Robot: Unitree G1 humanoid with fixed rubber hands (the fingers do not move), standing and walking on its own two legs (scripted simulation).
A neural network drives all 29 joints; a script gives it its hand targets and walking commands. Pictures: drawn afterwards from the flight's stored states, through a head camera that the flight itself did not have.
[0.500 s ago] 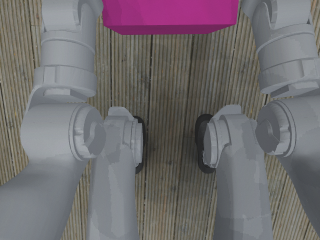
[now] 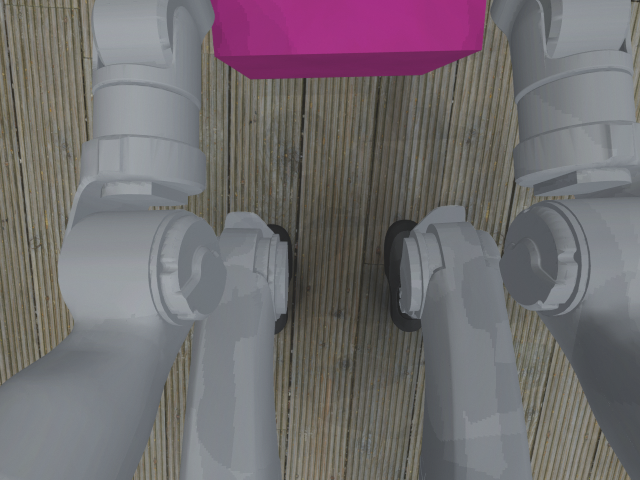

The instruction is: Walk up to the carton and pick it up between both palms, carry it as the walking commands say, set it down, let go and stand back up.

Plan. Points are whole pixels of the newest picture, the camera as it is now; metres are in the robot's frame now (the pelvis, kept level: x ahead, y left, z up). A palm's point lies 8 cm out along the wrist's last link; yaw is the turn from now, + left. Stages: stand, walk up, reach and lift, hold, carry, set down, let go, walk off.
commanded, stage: reach and lift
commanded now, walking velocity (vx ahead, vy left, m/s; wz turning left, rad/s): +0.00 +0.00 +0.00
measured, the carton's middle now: out of the picture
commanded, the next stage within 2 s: none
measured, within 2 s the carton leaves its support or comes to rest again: neither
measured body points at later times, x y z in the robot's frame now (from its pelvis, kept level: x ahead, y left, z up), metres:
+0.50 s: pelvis -0.01 -0.01 +0.04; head +0.33 -0.02 +0.33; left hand +0.56 +0.14 -0.05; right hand +0.55 -0.15 -0.06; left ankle +0.15 +0.13 -0.42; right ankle +0.15 -0.12 -0.42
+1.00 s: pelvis -0.01 -0.01 +0.10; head +0.30 -0.01 +0.41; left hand +0.53 +0.15 +0.02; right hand +0.53 -0.15 +0.01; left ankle +0.15 +0.13 -0.42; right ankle +0.15 -0.12 -0.42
